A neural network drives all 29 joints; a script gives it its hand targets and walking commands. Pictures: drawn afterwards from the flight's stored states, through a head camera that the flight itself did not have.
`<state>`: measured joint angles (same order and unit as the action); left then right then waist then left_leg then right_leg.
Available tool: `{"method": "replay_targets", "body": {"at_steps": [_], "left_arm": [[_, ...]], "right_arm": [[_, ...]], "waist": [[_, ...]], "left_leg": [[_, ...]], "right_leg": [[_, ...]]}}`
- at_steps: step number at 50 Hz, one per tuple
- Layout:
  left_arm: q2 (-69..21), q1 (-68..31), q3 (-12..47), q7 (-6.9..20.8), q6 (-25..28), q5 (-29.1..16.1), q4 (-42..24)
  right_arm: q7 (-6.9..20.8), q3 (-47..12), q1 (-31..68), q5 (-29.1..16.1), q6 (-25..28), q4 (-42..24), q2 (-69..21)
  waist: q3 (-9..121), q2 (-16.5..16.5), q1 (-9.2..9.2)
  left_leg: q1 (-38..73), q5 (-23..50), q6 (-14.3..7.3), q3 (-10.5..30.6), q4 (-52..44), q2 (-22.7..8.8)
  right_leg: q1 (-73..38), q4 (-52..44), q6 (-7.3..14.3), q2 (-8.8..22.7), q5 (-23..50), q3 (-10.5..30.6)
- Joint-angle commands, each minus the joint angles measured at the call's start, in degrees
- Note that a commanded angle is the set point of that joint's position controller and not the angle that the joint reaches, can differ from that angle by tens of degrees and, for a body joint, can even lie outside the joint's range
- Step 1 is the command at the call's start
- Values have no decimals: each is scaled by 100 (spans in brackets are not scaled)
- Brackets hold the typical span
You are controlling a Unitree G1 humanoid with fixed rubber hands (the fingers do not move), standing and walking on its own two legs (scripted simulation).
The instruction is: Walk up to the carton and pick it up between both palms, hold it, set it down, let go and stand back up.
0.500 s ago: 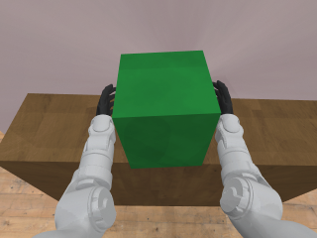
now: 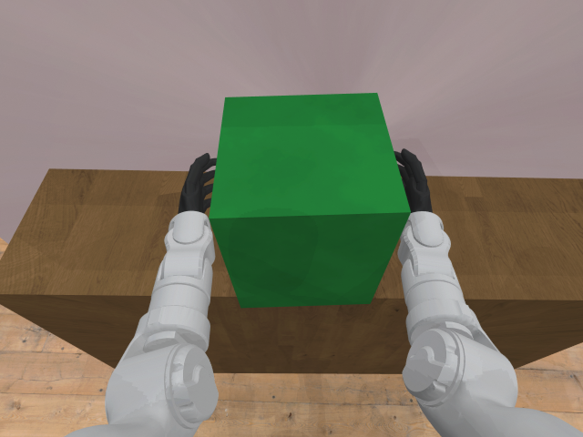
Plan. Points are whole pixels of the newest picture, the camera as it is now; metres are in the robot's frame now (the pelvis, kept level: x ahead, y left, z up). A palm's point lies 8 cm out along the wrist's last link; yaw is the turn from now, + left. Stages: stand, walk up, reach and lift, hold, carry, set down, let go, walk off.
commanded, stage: set down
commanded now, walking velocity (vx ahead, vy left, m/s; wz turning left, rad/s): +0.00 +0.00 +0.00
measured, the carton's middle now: (303, 209) +0.44 -0.01 +0.01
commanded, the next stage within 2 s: none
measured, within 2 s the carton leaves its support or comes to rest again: neither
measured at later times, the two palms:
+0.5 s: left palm (198, 209) +0.41 +0.15 +0.06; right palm (415, 212) +0.41 -0.17 +0.06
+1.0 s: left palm (198, 209) +0.41 +0.15 +0.05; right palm (416, 212) +0.41 -0.17 +0.06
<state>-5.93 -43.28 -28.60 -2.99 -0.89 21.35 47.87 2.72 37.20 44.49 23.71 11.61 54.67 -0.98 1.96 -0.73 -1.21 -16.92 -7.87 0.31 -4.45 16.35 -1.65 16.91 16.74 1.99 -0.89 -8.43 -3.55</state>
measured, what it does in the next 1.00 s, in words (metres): stands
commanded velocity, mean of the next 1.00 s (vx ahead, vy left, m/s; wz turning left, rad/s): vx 0.00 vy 0.00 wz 0.00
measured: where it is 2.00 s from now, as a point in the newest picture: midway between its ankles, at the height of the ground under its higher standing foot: outside the picture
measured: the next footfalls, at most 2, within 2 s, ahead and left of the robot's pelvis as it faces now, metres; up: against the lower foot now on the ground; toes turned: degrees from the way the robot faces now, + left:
none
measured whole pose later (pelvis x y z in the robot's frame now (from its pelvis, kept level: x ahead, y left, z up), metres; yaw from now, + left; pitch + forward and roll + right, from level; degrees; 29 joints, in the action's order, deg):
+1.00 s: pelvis +0.00 +0.00 +0.00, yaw -1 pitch +9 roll +0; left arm -7.3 -41.8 -30.7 -2.2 1.4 25.1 43.8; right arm 4.6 37.4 42.6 24.8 12.1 50.7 -2.8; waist 0.5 -1.9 -0.6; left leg -17.1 -8.4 0.2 -5.9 16.6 -1.9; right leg 17.5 17.1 1.9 -0.8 -8.6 -3.4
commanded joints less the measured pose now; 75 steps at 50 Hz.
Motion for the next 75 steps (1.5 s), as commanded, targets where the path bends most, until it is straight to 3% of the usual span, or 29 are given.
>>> {"method": "replay_targets", "body": {"at_steps": [1,5,9,28,33,39,50,54,58,59,62,66,70,71,73,75], "left_arm": [[-2296,-2933,1275,393,311,70,-331],[-2260,-2780,1215,429,318,128,-280],[-2213,-2669,1114,436,308,196,-292],[-2259,-2221,1114,393,276,347,-404],[-2248,-2084,1010,440,302,427,-342],[-2195,-1995,944,451,301,452,-377],[-1678,-1912,833,284,376,441,-372],[-673,-1989,702,-2,437,222,-312],[368,-2436,1297,-549,656,-658,93],[456,-2612,1523,-634,703,-934,322],[897,-3081,1966,-803,958,-1650,990],[1376,-3464,2241,-812,1367,-2257,1771],[1855,-3441,2252,-663,1672,-2494,2373],[2543,-3169,1968,-539,1814,-2527,2745],[2633,-3370,2072,-433,2032,-2607,2721],[2597,-3652,2333,-412,2071,-2853,2603]], "right_arm": [[765,-1521,2841,203,281,-96,-2439],[744,-1489,2725,266,278,-142,-2424],[750,-1503,2645,280,262,-200,-2400],[831,-1311,2289,346,227,-271,-2226],[821,-1342,2147,398,193,-276,-2277],[833,-1338,2063,407,158,-365,-2244],[741,-1180,1863,301,100,-236,-1575],[491,-1155,1844,-118,62,-139,-475],[48,-1926,2283,-1291,46,348,587],[-53,-2137,2486,-1595,17,568,715],[-287,-2732,2981,-2399,53,922,1228],[-481,-3286,3395,-3163,226,1353,1862],[-554,-3711,3456,-3707,452,1905,2429],[-526,-3982,3517,-3882,530,1851,2665],[-544,-4141,3616,-4169,708,2006,2799],[-483,-4247,3841,-4388,735,2043,3004]], "waist": [[3040,-235,24],[2944,-308,77],[2839,-292,-4],[2548,-124,22],[2444,-195,42],[2397,-195,21],[2441,-134,52],[2531,-85,-31],[3107,104,-138],[3183,53,-72],[4008,102,-137],[4785,121,-172],[4944,-31,-218],[5125,-434,-513],[5155,-484,-418],[5247,-348,-288]], "left_leg": [[1152,1275,-81,-203,86,-2],[1037,1158,-119,-216,41,6],[1001,1064,-139,-230,0,1],[1494,1410,-82,-186,171,-37],[1323,1404,-130,-190,167,-10],[1349,1369,-144,-190,154,-7],[1554,1604,-109,-185,255,-12],[1515,1634,-74,-188,317,-1],[936,1560,-33,-123,611,-44],[744,1437,-43,-71,688,-68],[422,1430,32,8,1025,-103],[285,1983,230,93,1527,-109],[-12,2299,340,100,1708,-68],[-547,2506,305,-40,1782,-29],[-1578,1988,255,-83,1383,58],[-1371,1853,297,-41,1350,16]], "right_leg": [[-1418,246,-526,126,2333,-214],[-1489,271,-549,138,2408,-191],[-1449,250,-541,139,2227,-186],[-728,69,-424,53,1624,-278],[-950,149,-478,93,1943,-226],[-828,123,-485,84,1835,-220],[-526,73,-447,36,1684,-200],[-359,60,-423,9,1513,-100],[-72,210,-240,-80,1500,112],[45,255,-198,-90,1463,148],[304,505,-113,-87,1636,217],[419,861,-111,-128,2192,206],[233,1132,-226,-165,2759,203],[-427,1322,-288,-124,3274,303],[-1438,1577,-422,-7,3837,442],[-1003,1569,-421,-79,3480,343]]}}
